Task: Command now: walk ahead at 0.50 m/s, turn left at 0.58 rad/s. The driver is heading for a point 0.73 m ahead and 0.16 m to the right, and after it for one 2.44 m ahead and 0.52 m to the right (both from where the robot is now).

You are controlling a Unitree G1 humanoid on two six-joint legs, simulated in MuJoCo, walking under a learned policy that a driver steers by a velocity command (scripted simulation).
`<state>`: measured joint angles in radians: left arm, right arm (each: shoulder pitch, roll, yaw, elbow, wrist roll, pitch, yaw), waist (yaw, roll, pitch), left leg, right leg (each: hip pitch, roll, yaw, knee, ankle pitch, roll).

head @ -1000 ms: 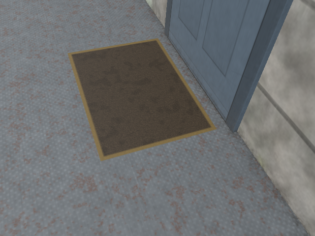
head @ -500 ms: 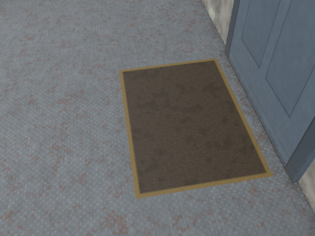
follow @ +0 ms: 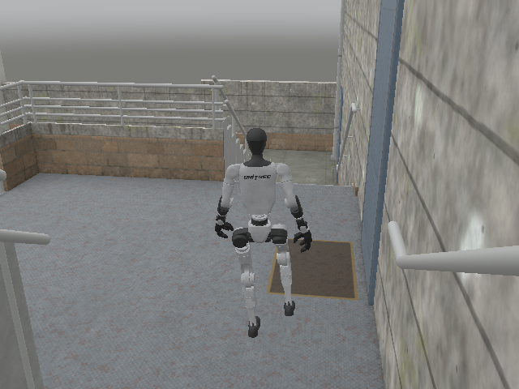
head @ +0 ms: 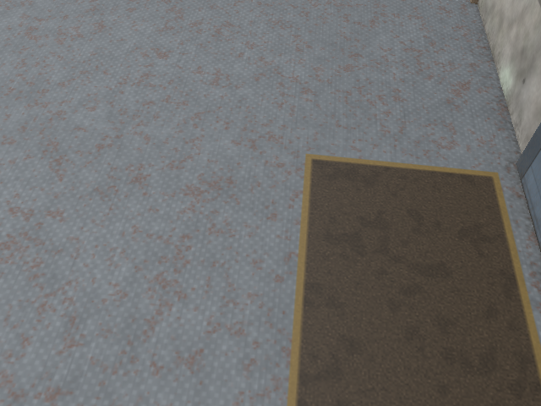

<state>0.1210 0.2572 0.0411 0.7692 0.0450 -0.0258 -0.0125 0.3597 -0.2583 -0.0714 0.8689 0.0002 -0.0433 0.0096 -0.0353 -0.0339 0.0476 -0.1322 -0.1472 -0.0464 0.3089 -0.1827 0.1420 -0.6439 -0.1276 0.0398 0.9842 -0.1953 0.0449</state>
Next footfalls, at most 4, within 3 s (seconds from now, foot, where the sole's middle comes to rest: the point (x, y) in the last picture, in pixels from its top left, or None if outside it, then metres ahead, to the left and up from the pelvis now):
0.28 right None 0.35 -0.12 -0.78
0.82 left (255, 332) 0.66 0.02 -0.78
1.36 right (365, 283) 0.80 -0.29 -0.78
1.88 left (325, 186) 1.16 -0.22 -0.78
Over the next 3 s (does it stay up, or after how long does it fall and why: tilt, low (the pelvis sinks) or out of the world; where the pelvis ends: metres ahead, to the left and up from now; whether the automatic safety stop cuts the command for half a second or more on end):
stays up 1.58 -0.29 -0.01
